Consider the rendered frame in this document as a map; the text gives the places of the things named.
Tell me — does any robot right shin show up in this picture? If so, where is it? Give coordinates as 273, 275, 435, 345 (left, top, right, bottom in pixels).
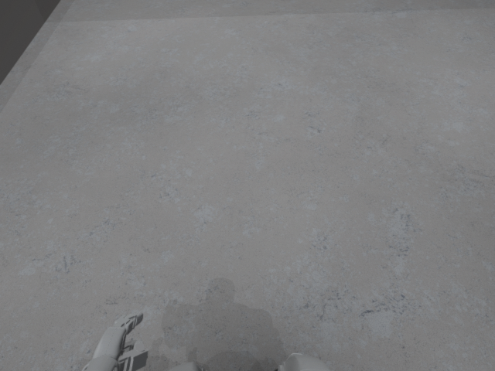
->
287, 353, 303, 360

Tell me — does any robot right thigh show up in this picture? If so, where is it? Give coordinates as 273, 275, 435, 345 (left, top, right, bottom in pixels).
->
278, 355, 331, 371

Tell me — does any robot left hand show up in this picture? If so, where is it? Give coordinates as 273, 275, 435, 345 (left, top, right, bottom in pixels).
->
92, 312, 149, 371

